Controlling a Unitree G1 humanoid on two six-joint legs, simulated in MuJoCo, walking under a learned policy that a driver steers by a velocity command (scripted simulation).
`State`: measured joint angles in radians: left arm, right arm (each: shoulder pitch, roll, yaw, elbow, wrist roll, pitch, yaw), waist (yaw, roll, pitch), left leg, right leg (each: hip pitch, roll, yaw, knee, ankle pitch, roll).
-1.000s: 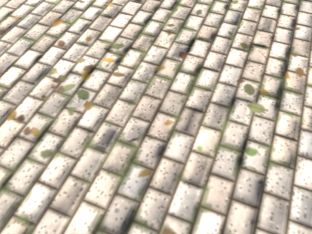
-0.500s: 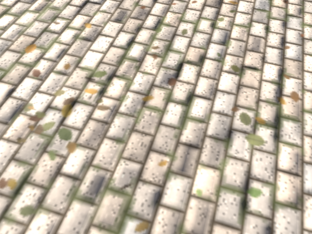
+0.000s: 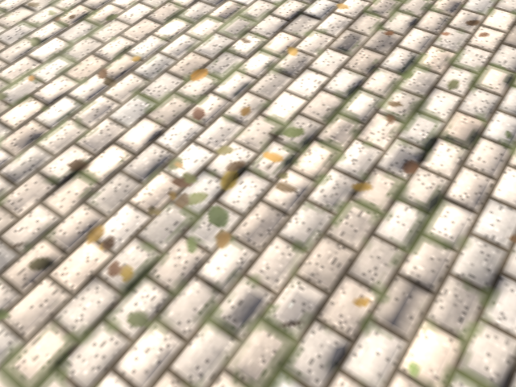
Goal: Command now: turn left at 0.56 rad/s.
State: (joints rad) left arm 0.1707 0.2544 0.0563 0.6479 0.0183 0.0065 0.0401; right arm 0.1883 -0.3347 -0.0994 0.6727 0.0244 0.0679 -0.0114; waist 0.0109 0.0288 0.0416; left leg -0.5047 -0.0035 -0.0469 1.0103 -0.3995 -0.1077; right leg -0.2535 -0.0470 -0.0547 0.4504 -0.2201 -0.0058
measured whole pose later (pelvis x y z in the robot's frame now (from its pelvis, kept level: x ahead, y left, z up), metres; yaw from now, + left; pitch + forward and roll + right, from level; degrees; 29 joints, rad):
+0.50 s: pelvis -0.01 +0.05 +0.00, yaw +17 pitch +2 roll -2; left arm 0.12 0.30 0.09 0.68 0.00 0.00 0.03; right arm 0.17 -0.31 -0.07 0.63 0.01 0.04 -0.02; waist -0.02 -0.01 0.04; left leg -0.31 -0.09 -0.16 0.49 -0.21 0.05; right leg -0.46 0.02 0.09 0.81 -0.36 0.09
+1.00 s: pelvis -0.01 +0.04 +0.00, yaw +36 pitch +1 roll -1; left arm 0.16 0.29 0.07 0.68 -0.01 0.02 0.02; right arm 0.19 -0.31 -0.08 0.62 0.03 0.07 0.01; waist 0.01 0.00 0.06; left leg -0.37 0.04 0.02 0.74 -0.38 -0.06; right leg -0.22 -0.08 -0.12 0.47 -0.26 0.02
